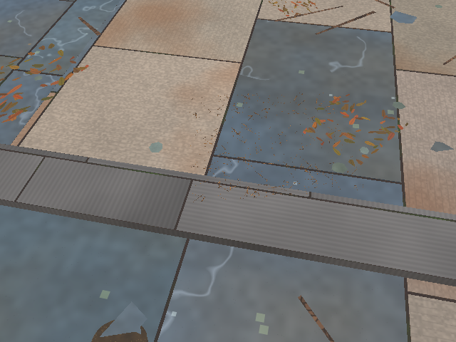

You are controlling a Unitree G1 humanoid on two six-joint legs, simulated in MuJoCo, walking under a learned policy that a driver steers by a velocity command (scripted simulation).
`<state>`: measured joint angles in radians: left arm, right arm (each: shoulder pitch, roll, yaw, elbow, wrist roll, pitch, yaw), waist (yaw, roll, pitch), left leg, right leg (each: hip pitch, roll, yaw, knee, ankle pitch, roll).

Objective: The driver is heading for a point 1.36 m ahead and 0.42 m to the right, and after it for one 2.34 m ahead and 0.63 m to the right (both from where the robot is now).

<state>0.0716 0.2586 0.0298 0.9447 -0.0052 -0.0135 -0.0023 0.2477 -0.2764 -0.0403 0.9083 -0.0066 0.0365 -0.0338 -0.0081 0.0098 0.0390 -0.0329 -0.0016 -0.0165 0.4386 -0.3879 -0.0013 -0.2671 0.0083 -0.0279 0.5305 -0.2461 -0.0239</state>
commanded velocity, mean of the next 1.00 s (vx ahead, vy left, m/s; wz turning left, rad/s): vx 0.21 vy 0.00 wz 0.00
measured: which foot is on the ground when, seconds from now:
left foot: down 0.00-0.48, up 0.50-0.84, down 0.86-1.00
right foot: down 0.00-0.22, up 0.24-0.46, down 0.48-0.86, up 0.88-1.00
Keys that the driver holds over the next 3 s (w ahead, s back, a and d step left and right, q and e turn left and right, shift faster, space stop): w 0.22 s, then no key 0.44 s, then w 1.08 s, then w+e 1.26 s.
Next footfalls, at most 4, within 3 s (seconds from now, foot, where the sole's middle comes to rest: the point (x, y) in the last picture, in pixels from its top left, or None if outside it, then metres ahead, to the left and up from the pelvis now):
0.48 right None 0.23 -0.09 -0.77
0.86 left None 0.16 0.11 -0.77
1.28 right None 0.41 -0.17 -0.77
1.72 left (216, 272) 0.72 0.07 -0.77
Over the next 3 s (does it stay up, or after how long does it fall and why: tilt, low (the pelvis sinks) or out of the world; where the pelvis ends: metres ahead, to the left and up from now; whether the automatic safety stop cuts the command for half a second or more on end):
stays up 1.19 -0.22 0.05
